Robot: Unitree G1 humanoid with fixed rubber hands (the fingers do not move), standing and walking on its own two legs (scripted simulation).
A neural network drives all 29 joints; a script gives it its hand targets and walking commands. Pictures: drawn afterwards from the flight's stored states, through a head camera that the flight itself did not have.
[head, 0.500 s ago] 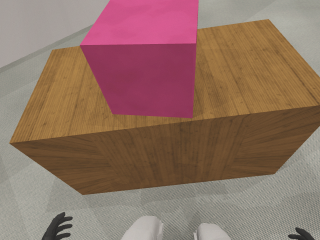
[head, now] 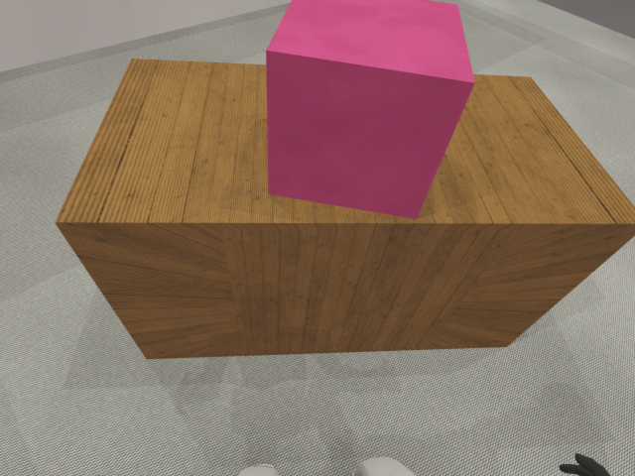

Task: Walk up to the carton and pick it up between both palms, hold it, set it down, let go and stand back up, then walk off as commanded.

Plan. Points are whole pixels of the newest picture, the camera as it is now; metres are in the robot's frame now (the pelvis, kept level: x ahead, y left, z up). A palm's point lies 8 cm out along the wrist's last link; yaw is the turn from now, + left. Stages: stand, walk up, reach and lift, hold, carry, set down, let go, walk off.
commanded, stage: walk off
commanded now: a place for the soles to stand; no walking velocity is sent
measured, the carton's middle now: (359, 102) +0.76 -0.09 +0.04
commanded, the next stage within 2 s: stand in 1.02 s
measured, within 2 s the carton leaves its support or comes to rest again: neither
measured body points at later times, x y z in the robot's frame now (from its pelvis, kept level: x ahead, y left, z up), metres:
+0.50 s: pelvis -0.02 -0.08 +0.00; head +0.00 -0.11 +0.45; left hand +0.05 +0.25 -0.08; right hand +0.04 -0.40 -0.12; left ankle -0.04 +0.05 -0.67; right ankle +0.03 -0.20 -0.73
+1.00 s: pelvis +0.03 -0.08 +0.00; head +0.05 -0.07 +0.45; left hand +0.11 +0.24 -0.11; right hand +0.12 -0.41 -0.09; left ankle +0.00 +0.06 -0.71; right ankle +0.05 -0.20 -0.73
